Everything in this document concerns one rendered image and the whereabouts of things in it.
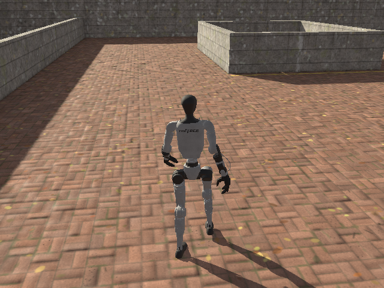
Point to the robot left hand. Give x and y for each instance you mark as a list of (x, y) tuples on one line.
[(171, 159)]

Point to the left robot forearm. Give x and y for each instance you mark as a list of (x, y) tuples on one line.
[(166, 156)]

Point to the humanoid robot head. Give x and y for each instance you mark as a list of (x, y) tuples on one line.
[(189, 103)]

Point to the left robot upper arm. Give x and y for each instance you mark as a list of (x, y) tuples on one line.
[(169, 136)]

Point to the right robot upper arm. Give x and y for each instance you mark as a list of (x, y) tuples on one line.
[(209, 127)]

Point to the robot right hand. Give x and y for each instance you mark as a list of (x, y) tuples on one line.
[(226, 180)]

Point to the right robot forearm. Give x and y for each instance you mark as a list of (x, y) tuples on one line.
[(219, 162)]

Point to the left robot thigh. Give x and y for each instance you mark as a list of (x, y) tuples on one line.
[(179, 190)]

